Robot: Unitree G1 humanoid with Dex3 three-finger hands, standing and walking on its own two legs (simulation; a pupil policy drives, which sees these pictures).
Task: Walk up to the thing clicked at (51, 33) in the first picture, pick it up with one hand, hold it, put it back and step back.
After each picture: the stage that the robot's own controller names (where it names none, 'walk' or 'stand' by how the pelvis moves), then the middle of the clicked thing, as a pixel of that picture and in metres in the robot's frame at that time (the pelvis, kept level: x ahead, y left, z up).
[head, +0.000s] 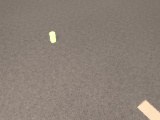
stand; (52, 37) +1.50 +0.35 -0.72
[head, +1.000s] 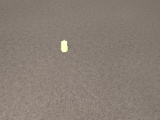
walk; (64, 46) +1.38 +0.14 -0.70
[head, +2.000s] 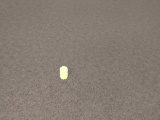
walk; (63, 72) +0.89 +0.13 -0.71
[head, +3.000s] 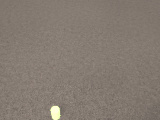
walk; (55, 113) +0.53 +0.17 -0.71
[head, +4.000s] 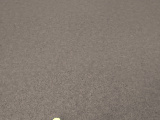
stand; out of the picture +0.39 +0.17 -0.70
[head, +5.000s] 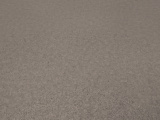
stand; out of the picture +0.36 +0.18 -0.72
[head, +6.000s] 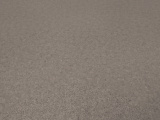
stand; out of the picture +0.35 +0.18 -0.72
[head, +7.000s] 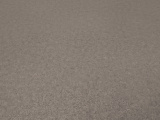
stand; out of the picture +0.34 +0.18 -0.72
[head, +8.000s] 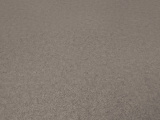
stand; out of the picture +0.36 +0.19 -0.73
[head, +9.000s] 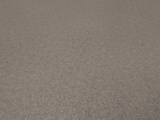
stand; out of the picture +0.35 +0.19 -0.73
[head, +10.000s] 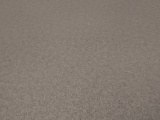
stand; out of the picture +0.36 +0.19 -0.73
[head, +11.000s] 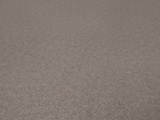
stand; out of the picture +0.35 +0.19 -0.73
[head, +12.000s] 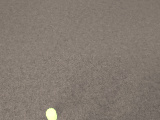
go down; (51, 115) +0.39 +0.18 -0.67
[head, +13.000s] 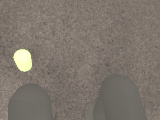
go down; (23, 61) +0.46 +0.19 -0.30
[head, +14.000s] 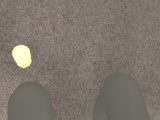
close in; (22, 57) +0.46 +0.19 -0.30
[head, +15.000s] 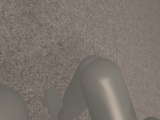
close in; out of the picture +0.46 +0.24 -0.23
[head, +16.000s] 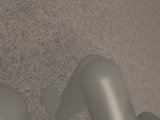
close; out of the picture +0.44 +0.25 -0.23
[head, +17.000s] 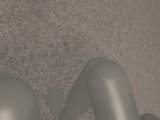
lift; out of the picture +0.40 +0.22 -0.24
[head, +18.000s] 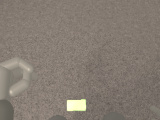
lift; (76, 105) +0.38 +0.03 -0.56
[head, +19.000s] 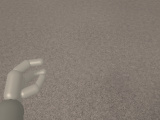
go down; out of the picture +0.38 +0.03 -0.70
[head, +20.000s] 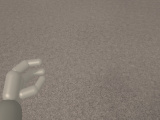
stand; out of the picture +0.41 +0.02 -0.70
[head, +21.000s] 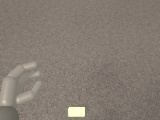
stand; (76, 111) +0.45 +0.03 -0.68
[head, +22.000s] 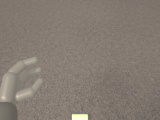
stand; (79, 119) +0.47 +0.02 -0.69
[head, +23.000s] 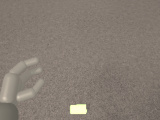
stand; (78, 109) +0.50 +0.02 -0.69
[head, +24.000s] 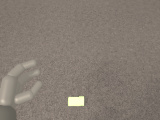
stand; (76, 101) +0.52 +0.03 -0.68
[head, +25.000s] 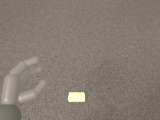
stand; (76, 97) +0.54 +0.02 -0.65
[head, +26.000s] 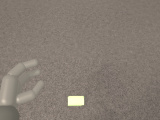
stand; (75, 100) +0.54 +0.02 -0.66
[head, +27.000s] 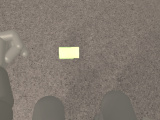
crouch; (69, 52) +0.58 +0.03 -0.45
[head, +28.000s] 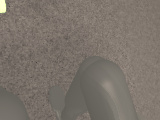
lower; out of the picture +0.61 +0.13 -0.27
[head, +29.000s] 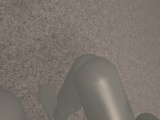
lower; out of the picture +0.60 +0.15 -0.26
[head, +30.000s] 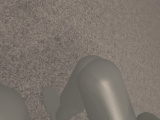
lower; out of the picture +0.60 +0.15 -0.25
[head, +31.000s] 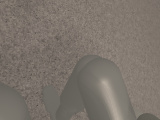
lower; out of the picture +0.59 +0.15 -0.26
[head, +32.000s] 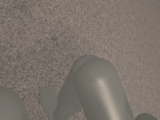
lower; out of the picture +0.58 +0.15 -0.26
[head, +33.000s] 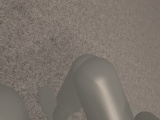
open; out of the picture +0.57 +0.14 -0.26
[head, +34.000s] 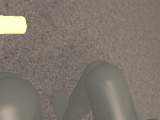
stand; (8, 24) +0.55 +0.12 -0.27
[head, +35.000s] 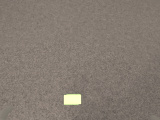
stand; (72, 99) +0.46 +0.02 -0.61
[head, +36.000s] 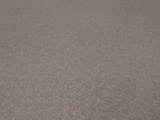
stand; out of the picture +0.43 +0.02 -0.69
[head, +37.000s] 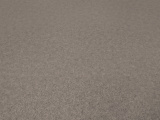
stand; out of the picture +0.42 +0.02 -0.69
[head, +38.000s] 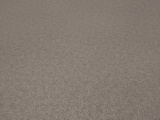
stand; out of the picture +0.44 +0.02 -0.74
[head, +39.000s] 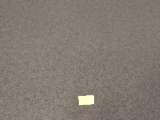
walk; (86, 100) +0.49 -0.04 -0.72
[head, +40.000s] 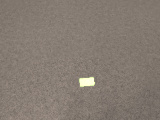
walk; (86, 81) +0.66 -0.05 -0.72
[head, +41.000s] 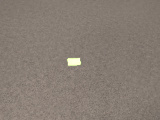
walk; (73, 61) +0.93 +0.04 -0.73
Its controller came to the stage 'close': yes
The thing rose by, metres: 0.01
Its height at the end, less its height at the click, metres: -0.02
